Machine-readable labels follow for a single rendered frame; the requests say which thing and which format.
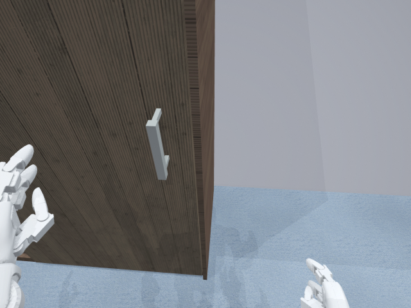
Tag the left robot hand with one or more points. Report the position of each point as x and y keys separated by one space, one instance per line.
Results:
x=14 y=181

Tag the handle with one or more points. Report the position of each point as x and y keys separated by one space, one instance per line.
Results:
x=153 y=131

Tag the robot left forearm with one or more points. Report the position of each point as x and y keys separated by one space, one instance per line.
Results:
x=11 y=295

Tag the right robot hand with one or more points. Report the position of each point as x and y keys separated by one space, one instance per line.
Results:
x=330 y=295

